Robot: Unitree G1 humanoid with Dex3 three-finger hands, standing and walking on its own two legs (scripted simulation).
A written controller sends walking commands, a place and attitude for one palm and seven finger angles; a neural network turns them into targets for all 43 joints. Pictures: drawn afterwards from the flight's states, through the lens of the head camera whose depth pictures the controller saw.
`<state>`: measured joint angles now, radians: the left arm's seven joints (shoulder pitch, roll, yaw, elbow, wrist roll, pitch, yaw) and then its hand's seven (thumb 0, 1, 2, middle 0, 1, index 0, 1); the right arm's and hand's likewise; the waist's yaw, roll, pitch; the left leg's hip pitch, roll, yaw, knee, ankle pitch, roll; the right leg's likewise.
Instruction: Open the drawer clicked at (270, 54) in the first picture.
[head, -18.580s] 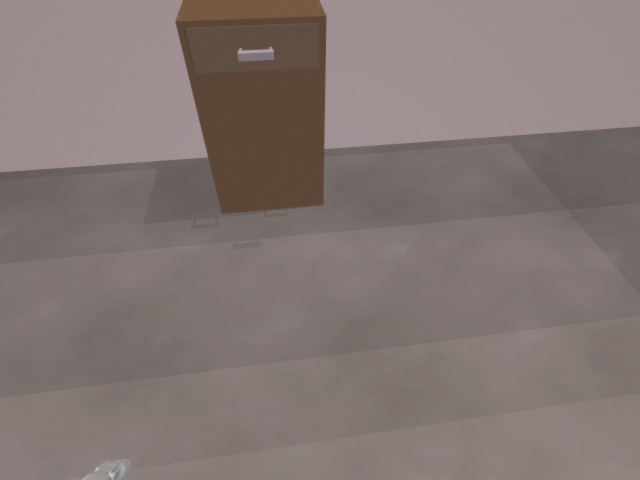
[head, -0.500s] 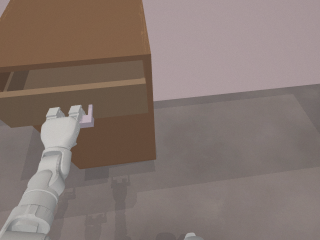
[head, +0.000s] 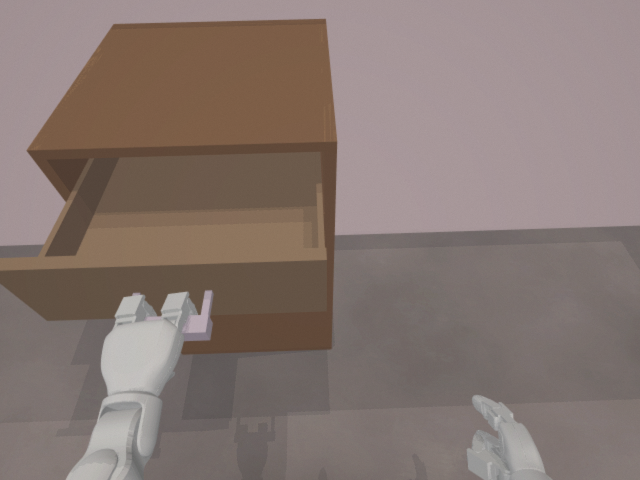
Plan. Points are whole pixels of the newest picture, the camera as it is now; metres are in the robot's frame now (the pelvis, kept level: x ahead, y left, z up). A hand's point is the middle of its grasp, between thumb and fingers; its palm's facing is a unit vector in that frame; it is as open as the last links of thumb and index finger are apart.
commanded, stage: pull the drawer open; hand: left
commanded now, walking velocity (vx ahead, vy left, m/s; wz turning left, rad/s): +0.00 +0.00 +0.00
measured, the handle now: (168, 313) +0.33 +0.23 +0.00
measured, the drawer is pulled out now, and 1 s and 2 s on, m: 0.21 0.30 0.30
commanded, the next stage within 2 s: open the thumb to release the handle in 0.56 s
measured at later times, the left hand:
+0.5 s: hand (148, 439) +0.18 +0.22 -0.02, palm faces -0.01 -0.07 -1.00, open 6.2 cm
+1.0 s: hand (149, 432) +0.18 +0.22 -0.02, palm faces +0.05 -0.05 -1.00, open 8.8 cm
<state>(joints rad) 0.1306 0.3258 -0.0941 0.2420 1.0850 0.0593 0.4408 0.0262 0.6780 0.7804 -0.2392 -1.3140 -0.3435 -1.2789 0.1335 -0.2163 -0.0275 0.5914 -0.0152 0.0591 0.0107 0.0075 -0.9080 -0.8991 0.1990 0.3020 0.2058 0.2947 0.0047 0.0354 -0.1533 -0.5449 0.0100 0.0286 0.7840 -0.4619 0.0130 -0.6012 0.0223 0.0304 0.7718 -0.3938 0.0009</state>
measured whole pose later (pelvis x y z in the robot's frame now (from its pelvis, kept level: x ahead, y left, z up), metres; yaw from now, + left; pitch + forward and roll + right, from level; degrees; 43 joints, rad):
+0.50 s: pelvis -0.02 -0.02 -0.01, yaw -1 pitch +12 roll +1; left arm 0.47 0.33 -0.03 0.01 1.06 0.01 0.49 0.04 0.66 0.78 -0.25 -1.27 -0.36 -1.30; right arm 0.10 -0.22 -0.02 0.60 -0.05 0.04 0.03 0.01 -0.91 -0.90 0.20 0.30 0.20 0.29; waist 0.02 0.03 -0.15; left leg -0.58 0.02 0.04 0.87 -0.49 -0.01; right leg -0.67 0.04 0.04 0.91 -0.44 -0.03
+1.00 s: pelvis -0.02 -0.02 -0.02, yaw +1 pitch +11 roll +1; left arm 0.36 0.31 -0.09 0.06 1.08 0.07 0.53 0.00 0.24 0.61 -0.36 -1.26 -0.36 -1.28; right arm 0.10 -0.21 -0.02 0.64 -0.03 0.05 -0.02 0.01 -0.91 -0.90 0.20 0.30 0.20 0.29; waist 0.04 0.04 -0.14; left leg -0.60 0.01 0.02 0.89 -0.48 -0.01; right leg -0.67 0.02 0.03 0.92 -0.44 -0.02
